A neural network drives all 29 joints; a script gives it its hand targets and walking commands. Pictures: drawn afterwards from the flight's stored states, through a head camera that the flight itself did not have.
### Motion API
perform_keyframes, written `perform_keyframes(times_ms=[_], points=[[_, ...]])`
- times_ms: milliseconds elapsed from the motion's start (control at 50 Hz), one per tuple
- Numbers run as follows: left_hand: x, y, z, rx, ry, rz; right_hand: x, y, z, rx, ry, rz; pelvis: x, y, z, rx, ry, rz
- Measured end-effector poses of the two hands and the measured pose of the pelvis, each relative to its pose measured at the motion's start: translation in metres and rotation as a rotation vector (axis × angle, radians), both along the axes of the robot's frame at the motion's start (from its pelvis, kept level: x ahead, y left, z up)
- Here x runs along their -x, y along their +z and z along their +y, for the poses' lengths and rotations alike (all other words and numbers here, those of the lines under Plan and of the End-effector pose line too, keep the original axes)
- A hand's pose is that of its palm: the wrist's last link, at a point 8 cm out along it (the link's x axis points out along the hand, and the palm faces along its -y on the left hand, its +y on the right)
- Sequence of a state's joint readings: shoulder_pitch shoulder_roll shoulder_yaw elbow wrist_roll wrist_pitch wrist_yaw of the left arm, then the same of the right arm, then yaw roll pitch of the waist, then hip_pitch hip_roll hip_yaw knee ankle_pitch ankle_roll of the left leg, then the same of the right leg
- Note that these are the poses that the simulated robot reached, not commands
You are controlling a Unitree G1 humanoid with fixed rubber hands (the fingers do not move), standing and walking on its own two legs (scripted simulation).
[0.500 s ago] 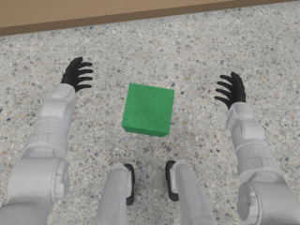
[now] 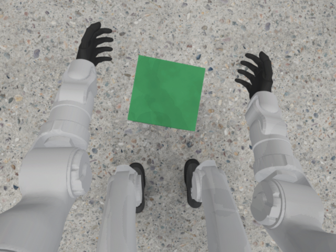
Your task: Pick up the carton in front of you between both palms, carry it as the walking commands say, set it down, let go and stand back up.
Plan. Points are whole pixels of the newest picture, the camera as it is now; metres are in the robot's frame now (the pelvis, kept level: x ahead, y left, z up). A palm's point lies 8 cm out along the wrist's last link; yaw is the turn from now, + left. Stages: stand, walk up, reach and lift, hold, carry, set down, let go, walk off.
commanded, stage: reach and lift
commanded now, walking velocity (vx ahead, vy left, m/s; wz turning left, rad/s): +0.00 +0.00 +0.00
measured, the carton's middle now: (164, 98) +0.47 -0.01 -0.45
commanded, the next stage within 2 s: none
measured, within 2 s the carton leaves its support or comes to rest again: leaves its support in 1.40 s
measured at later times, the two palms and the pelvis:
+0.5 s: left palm (108, 84) +0.50 +0.17 -0.35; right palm (223, 103) +0.44 -0.19 -0.35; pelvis -0.06 -0.01 -0.18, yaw -1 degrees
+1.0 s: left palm (117, 83) +0.51 +0.15 -0.37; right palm (220, 100) +0.45 -0.19 -0.36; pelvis -0.04 -0.01 -0.20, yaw -2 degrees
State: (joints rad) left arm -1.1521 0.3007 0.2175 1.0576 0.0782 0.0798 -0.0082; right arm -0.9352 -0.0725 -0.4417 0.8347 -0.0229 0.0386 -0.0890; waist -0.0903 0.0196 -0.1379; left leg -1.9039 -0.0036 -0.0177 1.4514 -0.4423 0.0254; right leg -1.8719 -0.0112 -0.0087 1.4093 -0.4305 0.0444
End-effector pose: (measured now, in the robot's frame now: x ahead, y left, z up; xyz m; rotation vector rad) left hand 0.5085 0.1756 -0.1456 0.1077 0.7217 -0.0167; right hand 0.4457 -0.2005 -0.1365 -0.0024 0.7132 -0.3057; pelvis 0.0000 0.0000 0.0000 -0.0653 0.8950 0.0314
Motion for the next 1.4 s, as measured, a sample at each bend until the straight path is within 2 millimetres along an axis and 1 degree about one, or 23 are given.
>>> perform_keyframes(times_ms=[120,180,220,320,440,500,540,600,660,700,740,820,900,960,1040,1120,1220,1320,1400], points=[[0.013,-0.078,0.001,-0.009,0.016,-0.002,0.008,-0.074,-0.005,0.007,0.013,0.011,0.009,-0.054,-0.004,0.005,-0.008,0.022],[0.017,-0.109,0.003,-0.014,0.019,-0.018,0.011,-0.104,-0.006,0.005,0.017,0.002,0.018,-0.081,-0.007,0.005,-0.012,0.001],[0.018,-0.123,0.004,-0.017,0.02,-0.034,0.011,-0.12,-0.006,0.001,0.019,-0.008,0.025,-0.098,-0.008,0.003,-0.014,-0.022],[0.015,-0.149,0.004,-0.026,0.026,-0.038,0.009,-0.151,-0.004,-0.01,0.018,-0.012,0.043,-0.134,-0.011,-0.002,-0.014,-0.094],[0.012,-0.18,0.0,-0.021,0.035,0.005,0.008,-0.19,0.003,-0.024,0.027,0.034,0.057,-0.163,-0.013,-0.005,-0.014,-0.167],[0.012,-0.201,-0.003,-0.016,0.036,0.026,0.007,-0.21,0.006,-0.027,0.036,0.057,0.06,-0.176,-0.013,-0.004,-0.014,-0.193],[0.011,-0.216,-0.006,-0.012,0.035,0.033,0.004,-0.221,0.002,-0.008,0.047,0.077,0.06,-0.183,-0.013,-0.004,-0.016,-0.207],[0.009,-0.235,-0.011,-0.005,0.025,0.02,-0.006,-0.227,-0.008,0.009,0.033,0.046,0.058,-0.192,-0.012,-0.002,-0.023,-0.224],[0.009,-0.25,-0.014,-0.002,0.017,0.017,-0.008,-0.238,-0.01,0.008,0.03,0.062,0.055,-0.2,-0.013,-0.001,-0.031,-0.234],[0.008,-0.255,-0.017,0.006,0.008,0.004,-0.01,-0.241,-0.011,0.013,0.029,0.066,0.053,-0.203,-0.013,-0.001,-0.032,-0.241],[0.004,-0.254,-0.02,0.009,-0.007,-0.017,-0.013,-0.239,-0.01,0.01,0.023,0.052,0.05,-0.204,-0.012,-0.002,-0.035,-0.244],[0.0,-0.242,-0.024,0.007,-0.018,-0.037,-0.015,-0.234,-0.001,-0.011,0.025,0.041,0.046,-0.204,-0.012,-0.003,-0.04,-0.24],[0.0,-0.23,-0.023,-0.002,-0.012,-0.012,-0.009,-0.231,0.008,-0.03,0.025,0.054,0.043,-0.2,-0.011,-0.002,-0.035,-0.225],[0.002,-0.226,-0.023,-0.005,-0.013,0.004,-0.005,-0.229,0.01,-0.031,0.028,0.058,0.043,-0.197,-0.01,-0.001,-0.031,-0.215],[0.004,-0.227,-0.032,0.003,-0.031,0.012,-0.006,-0.226,0.012,-0.029,0.046,0.045,0.046,-0.195,-0.01,0.001,-0.031,-0.211],[0.003,-0.229,-0.047,0.02,-0.042,-0.001,-0.014,-0.224,0.027,-0.041,0.075,0.031,0.049,-0.194,-0.011,0.002,-0.036,-0.215],[0.0,-0.229,-0.048,0.009,-0.044,0.011,-0.016,-0.225,0.028,-0.037,0.022,0.034,0.051,-0.195,-0.01,0.006,-0.035,-0.222],[-0.003,-0.227,-0.049,-0.003,-0.049,0.028,-0.022,-0.223,0.029,-0.038,0.028,0.048,0.051,-0.202,-0.009,0.012,-0.029,-0.231],[0.0,-0.226,-0.047,0.0,-0.033,0.018,-0.027,-0.218,0.031,-0.043,0.035,0.035,0.049,-0.208,-0.01,0.009,-0.023,-0.229]])
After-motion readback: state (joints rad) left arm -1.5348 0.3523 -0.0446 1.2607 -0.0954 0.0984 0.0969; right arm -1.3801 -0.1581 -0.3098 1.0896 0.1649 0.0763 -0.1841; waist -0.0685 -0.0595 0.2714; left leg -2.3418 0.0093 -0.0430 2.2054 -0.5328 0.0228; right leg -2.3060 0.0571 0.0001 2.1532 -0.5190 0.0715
